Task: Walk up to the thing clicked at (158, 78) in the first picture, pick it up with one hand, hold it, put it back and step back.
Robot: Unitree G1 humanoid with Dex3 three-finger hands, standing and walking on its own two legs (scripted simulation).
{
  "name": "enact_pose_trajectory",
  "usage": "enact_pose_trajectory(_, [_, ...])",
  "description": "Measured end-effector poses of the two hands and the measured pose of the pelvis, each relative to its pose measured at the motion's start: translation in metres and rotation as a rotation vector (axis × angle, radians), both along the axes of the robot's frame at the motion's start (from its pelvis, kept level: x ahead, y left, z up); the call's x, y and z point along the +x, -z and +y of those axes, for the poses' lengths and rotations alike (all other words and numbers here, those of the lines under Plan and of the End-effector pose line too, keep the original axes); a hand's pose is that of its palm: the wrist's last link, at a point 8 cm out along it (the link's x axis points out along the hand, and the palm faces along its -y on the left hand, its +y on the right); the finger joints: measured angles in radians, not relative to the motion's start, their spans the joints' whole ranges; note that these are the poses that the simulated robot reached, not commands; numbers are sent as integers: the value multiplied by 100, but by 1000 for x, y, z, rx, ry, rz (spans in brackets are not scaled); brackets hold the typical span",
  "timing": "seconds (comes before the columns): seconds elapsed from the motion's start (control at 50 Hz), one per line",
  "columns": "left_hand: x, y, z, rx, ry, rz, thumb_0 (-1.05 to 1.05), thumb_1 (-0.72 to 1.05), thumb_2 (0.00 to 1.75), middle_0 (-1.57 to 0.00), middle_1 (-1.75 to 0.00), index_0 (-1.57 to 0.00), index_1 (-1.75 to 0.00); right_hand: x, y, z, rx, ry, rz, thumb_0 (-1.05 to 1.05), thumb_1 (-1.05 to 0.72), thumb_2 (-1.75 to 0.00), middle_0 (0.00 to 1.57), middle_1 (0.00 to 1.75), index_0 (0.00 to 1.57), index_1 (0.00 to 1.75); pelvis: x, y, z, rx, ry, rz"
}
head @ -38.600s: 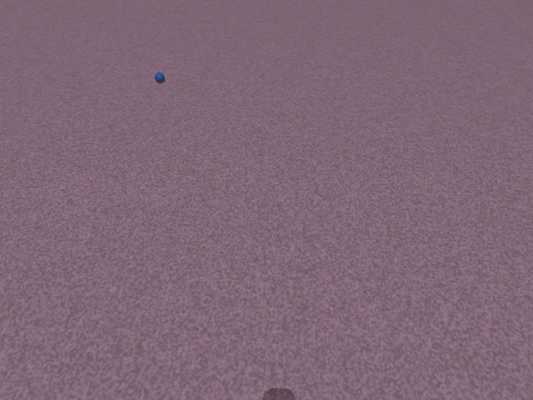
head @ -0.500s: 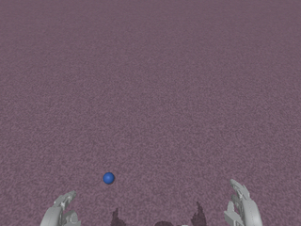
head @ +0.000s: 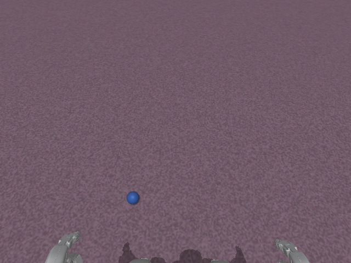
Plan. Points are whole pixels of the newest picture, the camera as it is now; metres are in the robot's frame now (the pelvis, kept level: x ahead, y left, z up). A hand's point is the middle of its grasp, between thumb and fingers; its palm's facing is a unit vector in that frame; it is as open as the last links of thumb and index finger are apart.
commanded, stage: stand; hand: left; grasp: from above
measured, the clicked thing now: (132, 197) +0.53 +0.24 -0.70
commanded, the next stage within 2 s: none
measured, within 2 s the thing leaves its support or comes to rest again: neither
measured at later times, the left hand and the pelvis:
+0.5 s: hand out of the picture +0.04 +0.24 -0.13, palm faces +0.04 -0.94 -0.32, open 7.4 cm; pelvis +0.00 +0.01 +0.04, yaw +0 degrees
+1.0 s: hand out of the picture +0.04 +0.24 -0.12, palm faces +0.02 -0.94 -0.34, open 7.4 cm; pelvis -0.01 -0.01 +0.04, yaw +0 degrees
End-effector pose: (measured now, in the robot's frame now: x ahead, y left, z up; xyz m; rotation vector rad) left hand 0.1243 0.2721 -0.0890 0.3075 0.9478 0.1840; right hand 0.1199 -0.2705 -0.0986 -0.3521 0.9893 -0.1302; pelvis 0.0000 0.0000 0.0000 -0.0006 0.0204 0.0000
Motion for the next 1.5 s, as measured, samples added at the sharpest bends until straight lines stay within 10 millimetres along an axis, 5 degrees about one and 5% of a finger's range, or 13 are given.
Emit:
enact_pose_trajectory(0.22, [-70,10,14,-18,-103,249,0,90,90,-20,-30,-20,-30,-43,-5,-1,4,97,164,1,-90,-90,21,30,20,30,5,-23,7,-9,2,-61])
enact_pose_trajectory(0.4, [-93,5,13,-29,-133,323,0,90,90,-20,-30,-20,-30,-56,-7,8,33,120,215,1,-90,-90,21,30,20,30,4,-36,9,-5,0,-93])
enact_pose_trajectory(1.06, [-87,-8,6,-9,-112,316,0,90,90,-20,-30,-20,-30,-78,-12,-25,22,139,263,0,-90,-90,21,30,20,30,-6,-43,-9,-2,-2,-103])
enact_pose_trajectory(1.5, [-57,-14,2,-7,-87,269,0,90,90,-20,-30,-20,-30,-55,-16,-30,23,126,228,0,-90,-90,21,30,20,30,2,-45,-13,-1,3,-92])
